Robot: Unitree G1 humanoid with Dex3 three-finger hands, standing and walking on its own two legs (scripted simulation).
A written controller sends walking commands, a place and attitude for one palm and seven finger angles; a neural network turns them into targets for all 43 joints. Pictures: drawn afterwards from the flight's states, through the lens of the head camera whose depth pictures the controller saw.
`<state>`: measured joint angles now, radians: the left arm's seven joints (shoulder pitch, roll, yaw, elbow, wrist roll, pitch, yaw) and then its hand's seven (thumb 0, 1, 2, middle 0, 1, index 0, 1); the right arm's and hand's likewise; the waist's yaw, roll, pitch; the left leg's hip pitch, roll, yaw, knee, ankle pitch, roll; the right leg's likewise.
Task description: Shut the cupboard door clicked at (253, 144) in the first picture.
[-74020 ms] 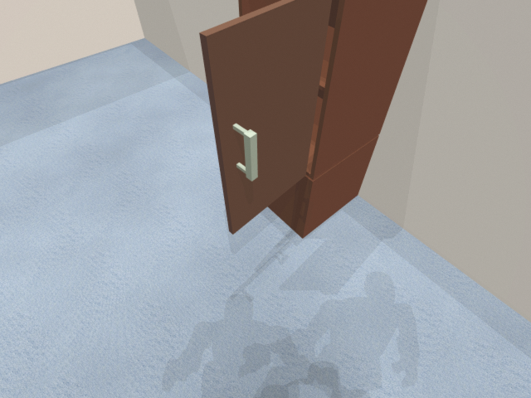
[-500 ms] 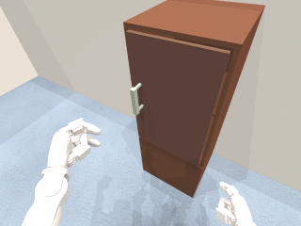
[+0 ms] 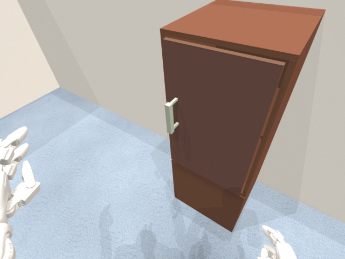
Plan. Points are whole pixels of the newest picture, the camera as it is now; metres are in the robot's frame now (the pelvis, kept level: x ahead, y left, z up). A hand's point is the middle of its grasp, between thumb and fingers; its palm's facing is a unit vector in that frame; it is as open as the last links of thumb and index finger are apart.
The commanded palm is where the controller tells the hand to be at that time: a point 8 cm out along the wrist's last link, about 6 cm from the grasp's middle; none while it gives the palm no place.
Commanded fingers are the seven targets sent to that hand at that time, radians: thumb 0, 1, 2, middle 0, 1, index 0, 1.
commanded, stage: draw the hand back to the body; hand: left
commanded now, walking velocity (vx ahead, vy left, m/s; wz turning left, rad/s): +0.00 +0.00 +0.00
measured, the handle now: (172, 116) +0.61 +0.09 -0.02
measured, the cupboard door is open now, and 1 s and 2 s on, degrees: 0 0 0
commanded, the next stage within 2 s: step back with the hand held close in 0.22 s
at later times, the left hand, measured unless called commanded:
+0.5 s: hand (43, 183) +0.19 +0.26 +0.16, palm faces +0.45 -0.78 -0.43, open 7.4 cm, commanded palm +0.13 +0.29 +0.17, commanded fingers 0.00 0.90 0.90 -0.20 -0.30 -0.20 -0.30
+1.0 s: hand (28, 209) +0.15 +0.27 +0.15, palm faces +0.42 -0.78 -0.46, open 7.4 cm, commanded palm +0.09 +0.30 +0.17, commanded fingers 0.00 0.90 0.90 -0.20 -0.30 -0.20 -0.30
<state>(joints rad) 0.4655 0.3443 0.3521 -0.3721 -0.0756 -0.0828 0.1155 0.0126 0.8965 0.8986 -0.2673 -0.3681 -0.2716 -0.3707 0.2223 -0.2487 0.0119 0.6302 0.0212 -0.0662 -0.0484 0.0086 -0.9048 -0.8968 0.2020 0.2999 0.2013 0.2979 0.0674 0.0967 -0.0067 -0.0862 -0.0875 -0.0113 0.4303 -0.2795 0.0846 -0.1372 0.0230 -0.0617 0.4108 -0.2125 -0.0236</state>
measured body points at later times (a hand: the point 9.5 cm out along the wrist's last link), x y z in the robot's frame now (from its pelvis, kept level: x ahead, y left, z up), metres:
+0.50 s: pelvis -0.01 -0.01 +0.00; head -0.02 -0.03 +0.45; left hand +0.16 +0.30 +0.19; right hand +0.16 -0.25 -0.09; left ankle -0.03 +0.06 -0.74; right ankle +0.01 -0.10 -0.74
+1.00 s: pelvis -0.06 +0.01 -0.02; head -0.07 +0.01 +0.43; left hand +0.12 +0.31 +0.17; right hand +0.09 -0.25 -0.10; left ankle -0.03 +0.06 -0.74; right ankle +0.01 -0.11 -0.74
